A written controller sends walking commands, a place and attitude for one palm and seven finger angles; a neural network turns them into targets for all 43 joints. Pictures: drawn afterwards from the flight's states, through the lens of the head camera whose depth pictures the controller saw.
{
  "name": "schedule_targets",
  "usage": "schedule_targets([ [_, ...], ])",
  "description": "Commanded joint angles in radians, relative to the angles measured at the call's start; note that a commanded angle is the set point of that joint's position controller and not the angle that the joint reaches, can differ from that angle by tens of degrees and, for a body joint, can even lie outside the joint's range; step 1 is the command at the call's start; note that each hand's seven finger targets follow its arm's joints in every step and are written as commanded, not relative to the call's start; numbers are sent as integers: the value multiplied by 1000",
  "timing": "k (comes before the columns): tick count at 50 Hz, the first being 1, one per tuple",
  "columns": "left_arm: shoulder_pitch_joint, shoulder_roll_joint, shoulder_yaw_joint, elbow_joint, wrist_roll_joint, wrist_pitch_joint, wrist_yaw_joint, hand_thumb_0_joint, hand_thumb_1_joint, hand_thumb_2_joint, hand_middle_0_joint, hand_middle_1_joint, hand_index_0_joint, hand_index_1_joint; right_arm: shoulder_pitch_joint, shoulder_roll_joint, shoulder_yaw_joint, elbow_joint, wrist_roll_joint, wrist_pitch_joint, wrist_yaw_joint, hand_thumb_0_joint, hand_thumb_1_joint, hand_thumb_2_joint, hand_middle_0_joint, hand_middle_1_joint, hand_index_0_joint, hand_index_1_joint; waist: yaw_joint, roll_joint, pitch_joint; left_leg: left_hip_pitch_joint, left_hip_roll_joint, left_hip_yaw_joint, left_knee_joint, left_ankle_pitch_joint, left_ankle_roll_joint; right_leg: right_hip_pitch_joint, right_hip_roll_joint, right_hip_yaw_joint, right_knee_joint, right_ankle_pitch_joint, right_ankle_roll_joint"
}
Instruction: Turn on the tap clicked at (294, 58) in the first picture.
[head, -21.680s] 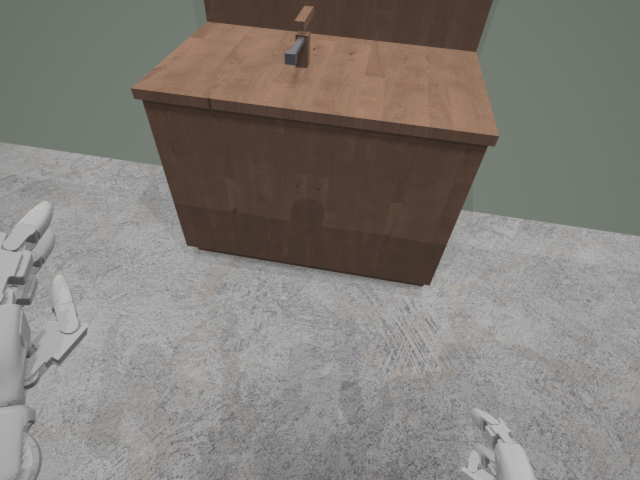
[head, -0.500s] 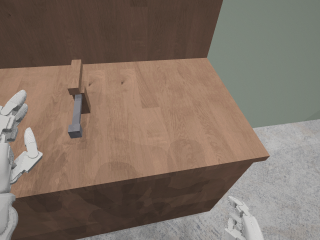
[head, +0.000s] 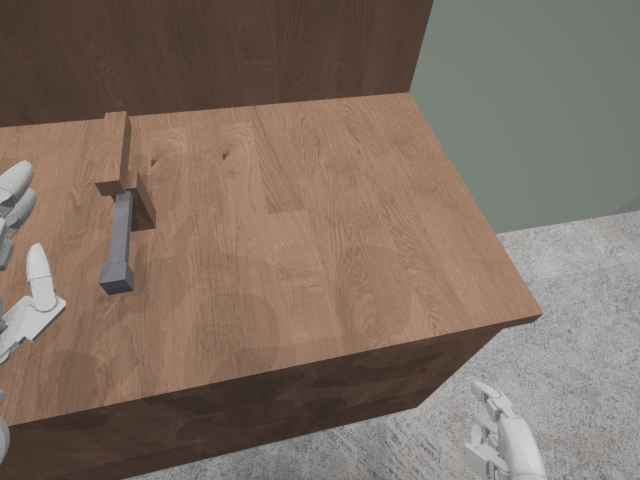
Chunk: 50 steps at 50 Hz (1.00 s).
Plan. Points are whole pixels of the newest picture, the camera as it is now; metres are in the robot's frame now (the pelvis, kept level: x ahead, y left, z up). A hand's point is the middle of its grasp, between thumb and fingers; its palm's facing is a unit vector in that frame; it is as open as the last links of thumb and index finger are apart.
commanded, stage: come to a stop and stand still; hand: left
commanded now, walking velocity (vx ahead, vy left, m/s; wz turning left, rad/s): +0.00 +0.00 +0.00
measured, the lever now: (117, 278) +0.31 +0.27 +0.06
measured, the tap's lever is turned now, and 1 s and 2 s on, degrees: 0 0 0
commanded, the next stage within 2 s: look again from close up in 0.14 s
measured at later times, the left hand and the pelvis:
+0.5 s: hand (14, 329) +0.20 +0.27 +0.17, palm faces +0.36 -0.85 -0.40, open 7.4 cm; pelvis -0.02 +0.02 +0.00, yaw +0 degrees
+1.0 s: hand (102, 319) +0.21 +0.21 +0.17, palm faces +0.31 -0.87 -0.39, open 7.4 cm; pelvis -0.03 -0.02 +0.00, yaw -4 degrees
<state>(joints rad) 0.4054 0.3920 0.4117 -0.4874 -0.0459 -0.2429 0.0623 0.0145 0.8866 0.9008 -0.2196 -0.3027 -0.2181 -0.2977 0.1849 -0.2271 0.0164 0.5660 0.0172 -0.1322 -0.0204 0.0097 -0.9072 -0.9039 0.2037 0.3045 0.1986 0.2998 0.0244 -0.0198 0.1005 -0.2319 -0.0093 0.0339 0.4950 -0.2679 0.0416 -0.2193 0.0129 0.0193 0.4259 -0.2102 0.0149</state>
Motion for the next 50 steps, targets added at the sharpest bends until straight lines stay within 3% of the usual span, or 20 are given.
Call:
schedule_targets([
  [1,28,149,94,-174,-9,-50,30,0,900,900,-200,-300,-200,-300,-79,-94,-48,-139,5,-58,-1,0,-900,-900,200,300,200,300,8,49,-279,154,73,-40,-31,411,-28,79,-78,52,-14,412,-39],
  [2,23,115,58,-135,-13,-46,24,0,900,900,-200,-300,-200,-300,-67,-99,-48,-136,-2,-44,-3,0,-900,-900,200,300,200,300,6,18,-262,132,76,-45,-44,369,-25,72,-75,42,-32,377,-34],
  [6,-34,156,89,-104,-8,-33,27,0,900,900,-200,-300,-200,-300,-106,-96,-48,-145,9,-28,-16,0,-900,-900,200,300,200,300,5,14,-197,97,82,-51,-95,263,-28,43,-72,52,-55,286,-31],
  [7,-47,118,45,-96,-12,-36,18,0,900,900,-200,-300,-200,-300,-89,-99,-45,-146,1,-20,-18,0,-900,-900,200,300,200,300,2,13,-202,89,82,-54,-99,246,-23,47,-71,41,-63,275,-31],
  [10,-64,150,58,-149,-9,-38,18,0,900,900,-200,-300,-200,-300,-91,-92,-44,-162,1,-22,-22,0,-900,-900,200,300,200,300,6,26,-217,91,85,-57,-105,238,-20,72,-76,50,-61,283,-31],
  [12,-78,127,29,-185,-8,-40,18,0,900,900,-200,-300,-200,-300,-101,-89,-35,-166,-2,-22,-20,0,-900,-900,200,300,200,300,7,69,-234,92,81,-55,-113,244,-17,80,-70,32,-61,275,-32],
  [16,-87,190,75,-295,2,-48,32,0,900,900,-200,-300,-200,-300,-112,-88,-32,-176,1,-38,-17,0,-900,-900,200,300,200,300,12,144,-258,95,86,-62,-118,275,-29,108,-61,15,-26,271,-35],
  [17,-70,149,43,-256,-5,-50,27,0,900,900,-200,-300,-200,-300,-94,-89,-29,-170,-6,-33,-17,0,-900,-900,200,300,200,300,11,128,-250,74,90,-71,-132,251,-28,106,-59,2,-35,243,-33],
  [21,-32,177,91,-202,-2,-46,32,0,900,900,-200,-300,-200,-300,-92,-90,-33,-169,2,-34,-17,0,-900,-900,200,300,200,300,9,105,-212,50,99,-77,-153,186,-41,95,-58,1,-36,199,-31],
  [22,-35,133,50,-160,-7,-47,24,0,900,900,-200,-300,-200,-300,-76,-95,-31,-162,-3,-26,-17,0,-900,-900,200,300,200,300,5,89,-198,21,100,-85,-169,133,-37,91,-55,-4,-51,165,-29],
  [27,-68,115,27,-107,2,-52,17,0,900,900,-200,-300,-200,-300,-77,-101,-33,-156,0,-27,-19,0,-900,-900,200,300,200,300,3,88,-156,-25,115,-103,-217,-22,-30,76,-48,-10,-60,82,-21],
  [31,-100,147,44,-180,18,-60,25,0,900,900,-200,-300,-200,-300,-91,-100,-36,-163,9,-41,-16,0,-900,-900,200,300,200,300,4,97,-174,-12,113,-109,-221,-16,-38,93,-47,-6,-40,87,-23],
  [32,-101,118,15,-164,14,-62,19,0,900,900,-200,-300,-200,-300,-79,-101,-36,-159,2,-38,-17,0,-900,-900,200,300,200,300,4,98,-177,-17,122,-117,-232,-35,-36,87,-37,-9,-41,81,-20],
  [36,-140,187,87,-240,18,-69,30,0,900,900,-200,-300,-200,-300,-87,-94,-45,-177,10,-49,-11,0,-900,-900,200,300,200,300,10,156,-174,-1,183,-134,-248,11,-54,70,-13,-24,55,79,-16],
  [37,-136,138,47,-201,10,-67,24,0,900,900,-200,-300,-200,-300,-71,-92,-44,-173,3,-44,-9,0,-900,-900,200,300,200,300,8,145,-173,-6,196,-136,-249,20,-48,58,-11,-30,65,62,-15],
  [41,-117,159,75,-215,7,-60,23,0,900,900,-200,-300,-200,-300,-65,-85,-51,-186,6,-43,11,0,-900,-900,200,300,200,300,10,182,-172,73,241,-104,-198,160,-46,-11,-12,-46,94,1,-20],
  [43,-152,128,37,-192,5,-53,17,0,900,900,-200,-300,-200,-300,-50,-93,-57,-190,-1,-36,17,0,-900,-900,200,300,200,300,5,189,-149,32,252,-107,-178,156,-35,5,-16,-50,64,8,-21],
  [46,-121,148,61,-169,6,-31,23,0,900,900,-200,-300,-200,-300,-64,-91,-57,-196,9,-28,23,0,-900,-900,200,300,200,300,2,80,-158,-4,207,-59,-109,99,-33,55,-33,-28,-9,127,-29],
  [47,-99,113,27,-136,-2,-27,17,0,900,900,-200,-300,-200,-300,-56,-93,-56,-195,3,-23,22,0,-900,-900,200,300,200,300,-4,49,-154,-31,179,-53,-97,32,-30,50,-35,-6,-31,135,-32],
  [50,-29,151,72,-183,-24,-23,14,0,900,900,-200,-300,-200,-300,-46,-91,-72,-207,5,-24,13,0,-900,-900,200,300,200,300,-6,23,-164,-16,128,-32,-32,-56,-36,-31,-83,94,-61,120,-77],
])
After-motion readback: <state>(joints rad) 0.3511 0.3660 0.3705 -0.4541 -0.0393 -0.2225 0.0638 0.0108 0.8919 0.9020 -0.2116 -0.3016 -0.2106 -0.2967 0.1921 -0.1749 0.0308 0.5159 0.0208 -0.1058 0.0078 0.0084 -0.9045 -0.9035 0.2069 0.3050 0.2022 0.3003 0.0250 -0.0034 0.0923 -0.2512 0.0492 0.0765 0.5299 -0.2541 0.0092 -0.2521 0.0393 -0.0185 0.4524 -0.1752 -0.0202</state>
